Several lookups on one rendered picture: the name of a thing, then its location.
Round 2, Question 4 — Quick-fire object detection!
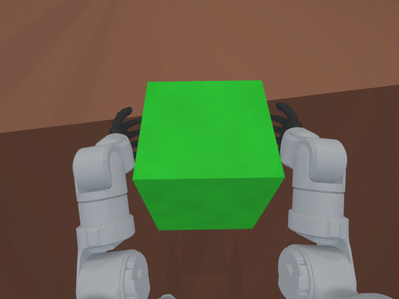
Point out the robot right upper arm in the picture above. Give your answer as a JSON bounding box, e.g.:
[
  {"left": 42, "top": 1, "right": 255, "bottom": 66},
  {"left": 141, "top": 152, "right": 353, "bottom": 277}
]
[{"left": 278, "top": 244, "right": 393, "bottom": 299}]

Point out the robot left hand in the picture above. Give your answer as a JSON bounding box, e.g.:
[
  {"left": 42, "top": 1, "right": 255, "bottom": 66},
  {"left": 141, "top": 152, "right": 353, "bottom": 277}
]
[{"left": 110, "top": 107, "right": 142, "bottom": 159}]

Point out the robot right hand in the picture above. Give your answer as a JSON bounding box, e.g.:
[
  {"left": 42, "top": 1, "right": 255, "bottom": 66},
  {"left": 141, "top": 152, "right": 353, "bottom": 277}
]
[{"left": 270, "top": 102, "right": 302, "bottom": 154}]

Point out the carton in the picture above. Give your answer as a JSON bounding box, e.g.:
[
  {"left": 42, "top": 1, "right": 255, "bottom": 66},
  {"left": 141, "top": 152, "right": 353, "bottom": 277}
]
[{"left": 132, "top": 80, "right": 285, "bottom": 230}]

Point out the left robot forearm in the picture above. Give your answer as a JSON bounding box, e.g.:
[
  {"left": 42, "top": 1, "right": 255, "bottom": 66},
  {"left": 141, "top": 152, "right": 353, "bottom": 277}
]
[{"left": 72, "top": 133, "right": 135, "bottom": 298}]

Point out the right robot forearm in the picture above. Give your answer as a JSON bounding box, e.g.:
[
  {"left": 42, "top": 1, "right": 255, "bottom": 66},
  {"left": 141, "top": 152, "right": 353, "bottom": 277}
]
[{"left": 280, "top": 127, "right": 357, "bottom": 289}]

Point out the robot left upper arm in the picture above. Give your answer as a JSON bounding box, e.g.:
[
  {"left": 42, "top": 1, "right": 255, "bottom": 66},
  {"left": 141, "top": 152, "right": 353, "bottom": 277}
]
[{"left": 77, "top": 249, "right": 150, "bottom": 299}]

